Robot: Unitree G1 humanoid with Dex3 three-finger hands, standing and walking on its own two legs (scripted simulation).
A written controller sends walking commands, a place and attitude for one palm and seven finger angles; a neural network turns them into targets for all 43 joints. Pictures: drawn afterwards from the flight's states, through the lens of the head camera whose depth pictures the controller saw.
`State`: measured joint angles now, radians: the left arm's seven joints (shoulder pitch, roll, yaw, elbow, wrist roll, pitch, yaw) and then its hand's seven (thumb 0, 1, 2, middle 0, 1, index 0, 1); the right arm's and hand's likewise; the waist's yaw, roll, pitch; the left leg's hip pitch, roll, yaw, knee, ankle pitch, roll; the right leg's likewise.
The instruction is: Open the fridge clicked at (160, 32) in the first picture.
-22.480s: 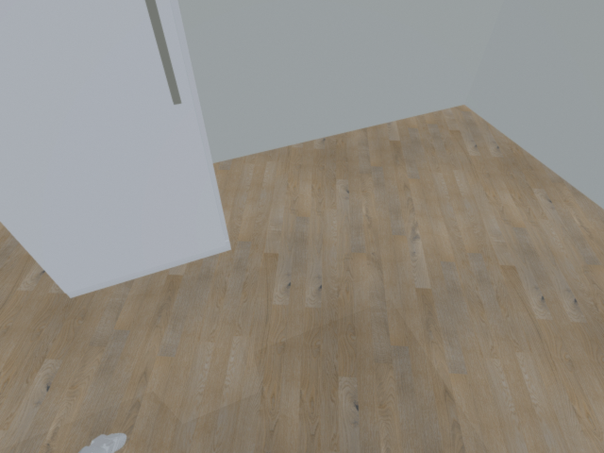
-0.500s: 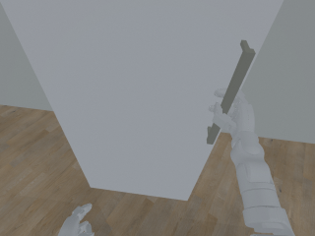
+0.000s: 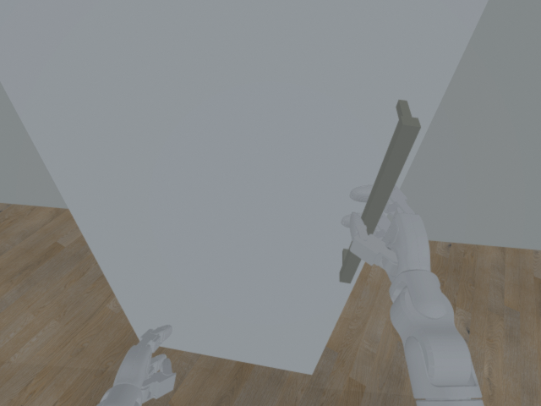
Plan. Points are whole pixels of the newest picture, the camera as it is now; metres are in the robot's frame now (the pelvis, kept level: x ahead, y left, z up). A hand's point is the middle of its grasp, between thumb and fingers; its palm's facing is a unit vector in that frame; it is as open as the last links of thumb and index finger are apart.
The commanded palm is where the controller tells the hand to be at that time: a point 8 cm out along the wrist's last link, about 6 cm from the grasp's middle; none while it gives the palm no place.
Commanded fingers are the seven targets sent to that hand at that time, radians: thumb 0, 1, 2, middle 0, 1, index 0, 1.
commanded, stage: walk backward, drawing the door open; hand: right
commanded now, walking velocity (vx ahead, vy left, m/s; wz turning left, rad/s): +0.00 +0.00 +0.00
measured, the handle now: (369, 207) +0.37 -0.12 +0.14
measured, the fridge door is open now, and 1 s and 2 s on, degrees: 5 29 49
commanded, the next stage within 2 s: none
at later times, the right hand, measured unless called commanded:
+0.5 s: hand (343, 324) +0.19 -0.06 +0.14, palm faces -0.09 +0.98 -0.17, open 6.3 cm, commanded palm +0.16 -0.12 +0.14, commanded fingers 0.00 -0.90 -0.90 0.45 1.40 0.45 1.40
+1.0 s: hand out of the picture +0.11 -0.01 +0.13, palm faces +0.08 +0.98 -0.20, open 6.5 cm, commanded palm +0.08 -0.05 +0.14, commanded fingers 0.00 -0.90 -0.90 0.45 1.40 0.45 1.40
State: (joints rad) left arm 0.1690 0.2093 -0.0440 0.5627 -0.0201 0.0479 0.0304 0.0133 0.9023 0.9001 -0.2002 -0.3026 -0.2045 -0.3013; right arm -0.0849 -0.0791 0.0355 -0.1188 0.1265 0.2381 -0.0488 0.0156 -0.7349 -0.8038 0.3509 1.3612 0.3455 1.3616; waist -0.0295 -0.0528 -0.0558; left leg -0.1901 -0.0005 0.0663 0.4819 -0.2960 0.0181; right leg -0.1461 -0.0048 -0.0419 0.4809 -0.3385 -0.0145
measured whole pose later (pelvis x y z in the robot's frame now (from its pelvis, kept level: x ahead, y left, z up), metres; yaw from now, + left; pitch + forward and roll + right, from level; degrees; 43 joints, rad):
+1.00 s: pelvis -0.14 +0.12 -0.01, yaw -14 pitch -1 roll -1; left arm 0.18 0.14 0.02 0.61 0.04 -0.11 0.08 0.01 0.90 0.90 -0.20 -0.30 -0.20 -0.30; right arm 0.16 -0.20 0.16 -0.44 -0.06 -0.08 -0.07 -0.04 -0.64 -0.77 0.47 1.40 0.28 1.35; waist 0.08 0.01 0.13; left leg -0.54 -0.04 0.07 0.99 -0.33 -0.01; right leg -0.31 -0.03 0.01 0.60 -0.27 0.00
